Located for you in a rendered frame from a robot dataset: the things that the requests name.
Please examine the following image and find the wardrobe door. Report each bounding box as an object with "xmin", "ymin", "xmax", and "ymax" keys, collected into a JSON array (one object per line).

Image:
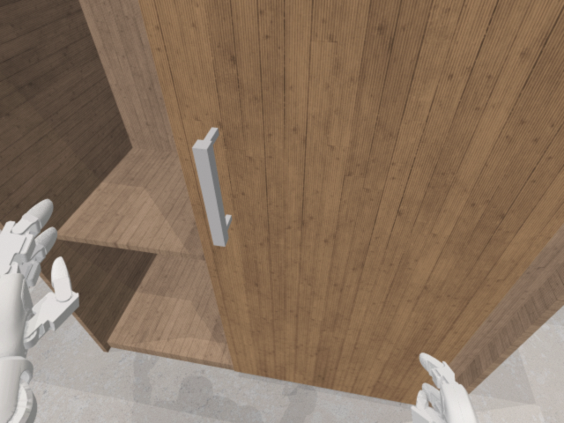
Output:
[
  {"xmin": 432, "ymin": 223, "xmax": 564, "ymax": 391},
  {"xmin": 138, "ymin": 0, "xmax": 564, "ymax": 405}
]

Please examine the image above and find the handle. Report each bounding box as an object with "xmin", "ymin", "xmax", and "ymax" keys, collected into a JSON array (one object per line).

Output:
[{"xmin": 192, "ymin": 127, "xmax": 232, "ymax": 247}]

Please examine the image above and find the robot left forearm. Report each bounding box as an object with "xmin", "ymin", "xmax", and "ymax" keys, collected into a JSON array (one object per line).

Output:
[{"xmin": 0, "ymin": 356, "xmax": 37, "ymax": 423}]

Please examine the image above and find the right robot hand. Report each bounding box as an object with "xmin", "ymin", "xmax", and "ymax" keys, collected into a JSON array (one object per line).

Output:
[{"xmin": 411, "ymin": 352, "xmax": 479, "ymax": 423}]

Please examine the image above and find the left robot hand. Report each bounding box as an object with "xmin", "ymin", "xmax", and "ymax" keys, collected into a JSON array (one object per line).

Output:
[{"xmin": 0, "ymin": 199, "xmax": 79, "ymax": 358}]

